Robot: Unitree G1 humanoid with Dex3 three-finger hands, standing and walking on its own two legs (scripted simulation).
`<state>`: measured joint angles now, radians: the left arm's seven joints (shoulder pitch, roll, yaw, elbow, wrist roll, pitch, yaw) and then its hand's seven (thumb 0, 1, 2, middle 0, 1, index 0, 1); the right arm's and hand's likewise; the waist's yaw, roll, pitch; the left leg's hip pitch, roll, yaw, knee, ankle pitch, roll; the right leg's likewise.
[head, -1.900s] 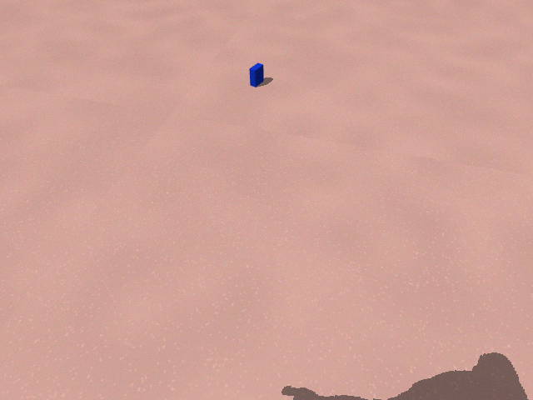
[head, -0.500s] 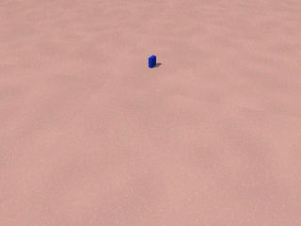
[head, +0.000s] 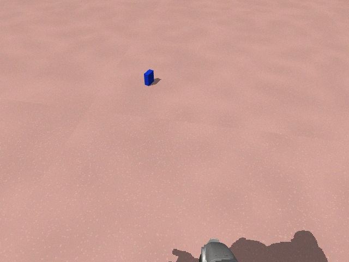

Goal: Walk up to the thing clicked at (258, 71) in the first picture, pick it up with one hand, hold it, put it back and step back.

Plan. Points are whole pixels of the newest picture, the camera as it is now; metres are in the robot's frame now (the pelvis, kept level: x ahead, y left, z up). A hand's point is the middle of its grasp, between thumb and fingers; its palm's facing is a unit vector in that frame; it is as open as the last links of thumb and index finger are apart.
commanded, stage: walk up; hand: left
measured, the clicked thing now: (149, 77) +1.92 +0.21 -0.71
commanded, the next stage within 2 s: none
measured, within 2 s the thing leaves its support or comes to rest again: neither
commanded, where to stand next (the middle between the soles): +1.53 -0.05 m, yaw +1 degrees
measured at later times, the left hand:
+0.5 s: hand (104, 183) +0.39 +0.23 -0.14, palm faces -0.02 -0.94 -0.34, open 7.4 cm
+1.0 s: hand (115, 111) +0.74 +0.25 -0.14, palm faces -0.13 -0.93 -0.34, open 7.4 cm
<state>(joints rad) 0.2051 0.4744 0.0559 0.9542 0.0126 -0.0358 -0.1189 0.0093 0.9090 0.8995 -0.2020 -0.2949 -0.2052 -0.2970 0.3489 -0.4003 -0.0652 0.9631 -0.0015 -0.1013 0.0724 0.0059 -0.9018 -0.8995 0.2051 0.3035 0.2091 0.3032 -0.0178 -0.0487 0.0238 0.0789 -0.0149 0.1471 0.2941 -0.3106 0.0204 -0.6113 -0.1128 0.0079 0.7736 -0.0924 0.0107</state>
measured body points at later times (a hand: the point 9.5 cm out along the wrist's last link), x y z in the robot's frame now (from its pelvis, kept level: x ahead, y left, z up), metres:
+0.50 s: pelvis +0.33 -0.04 +0.00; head +0.34 -0.04 +0.45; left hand +0.39 +0.28 -0.11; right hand +0.43 -0.37 -0.10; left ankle +0.46 +0.12 -0.69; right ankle +0.29 -0.15 -0.74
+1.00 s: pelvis +0.62 -0.01 +0.00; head +0.64 -0.01 +0.44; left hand +0.74 +0.30 -0.11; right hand +0.63 -0.34 -0.11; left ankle +0.55 +0.11 -0.74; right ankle +0.76 -0.17 -0.71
